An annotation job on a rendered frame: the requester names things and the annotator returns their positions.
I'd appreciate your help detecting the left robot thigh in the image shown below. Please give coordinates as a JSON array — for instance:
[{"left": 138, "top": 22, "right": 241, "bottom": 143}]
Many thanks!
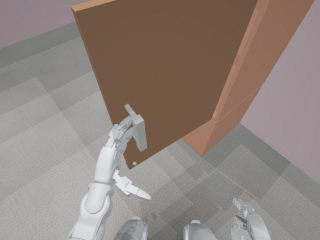
[{"left": 113, "top": 219, "right": 148, "bottom": 240}]

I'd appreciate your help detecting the robot left forearm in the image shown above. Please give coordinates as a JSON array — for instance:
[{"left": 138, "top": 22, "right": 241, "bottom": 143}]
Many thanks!
[{"left": 66, "top": 181, "right": 115, "bottom": 240}]

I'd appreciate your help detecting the robot right hand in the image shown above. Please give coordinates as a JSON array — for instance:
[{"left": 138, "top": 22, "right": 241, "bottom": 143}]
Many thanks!
[{"left": 230, "top": 197, "right": 271, "bottom": 240}]

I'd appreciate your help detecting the handle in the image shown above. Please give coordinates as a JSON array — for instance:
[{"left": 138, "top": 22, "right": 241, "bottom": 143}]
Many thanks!
[{"left": 124, "top": 104, "right": 147, "bottom": 152}]

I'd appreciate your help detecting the robot thigh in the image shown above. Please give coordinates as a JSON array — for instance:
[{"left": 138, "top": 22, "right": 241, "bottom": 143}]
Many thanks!
[
  {"left": 113, "top": 219, "right": 148, "bottom": 240},
  {"left": 183, "top": 223, "right": 217, "bottom": 240}
]

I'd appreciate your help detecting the right robot thigh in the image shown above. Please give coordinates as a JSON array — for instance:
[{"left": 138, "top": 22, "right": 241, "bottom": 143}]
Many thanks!
[{"left": 183, "top": 223, "right": 217, "bottom": 240}]

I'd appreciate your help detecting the robot left hand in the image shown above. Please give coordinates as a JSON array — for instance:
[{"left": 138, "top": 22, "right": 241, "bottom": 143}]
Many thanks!
[{"left": 94, "top": 115, "right": 152, "bottom": 201}]

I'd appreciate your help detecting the cupboard door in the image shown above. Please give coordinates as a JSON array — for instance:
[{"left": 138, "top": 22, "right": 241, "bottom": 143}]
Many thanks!
[{"left": 70, "top": 0, "right": 258, "bottom": 170}]

